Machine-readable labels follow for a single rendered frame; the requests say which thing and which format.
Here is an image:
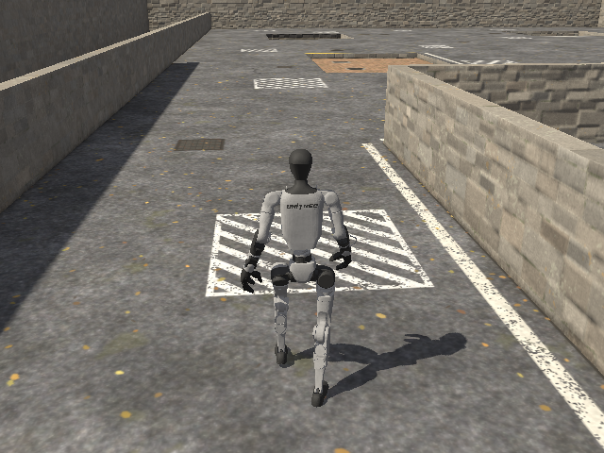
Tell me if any robot right upper arm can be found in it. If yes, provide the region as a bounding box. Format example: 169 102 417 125
321 190 347 240

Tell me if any humanoid robot torso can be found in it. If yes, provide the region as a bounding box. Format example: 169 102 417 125
279 185 324 283

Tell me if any left robot hand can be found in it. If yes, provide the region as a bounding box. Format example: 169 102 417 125
241 269 262 293

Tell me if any robot left upper arm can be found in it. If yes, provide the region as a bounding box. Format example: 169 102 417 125
256 191 282 244

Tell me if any right robot forearm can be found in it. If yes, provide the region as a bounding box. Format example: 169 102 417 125
336 225 351 257

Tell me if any right robot hand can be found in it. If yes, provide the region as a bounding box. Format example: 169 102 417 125
329 251 352 270

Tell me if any left robot forearm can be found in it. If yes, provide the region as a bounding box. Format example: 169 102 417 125
243 229 265 273

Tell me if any robot left foot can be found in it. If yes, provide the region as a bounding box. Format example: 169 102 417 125
275 344 288 364

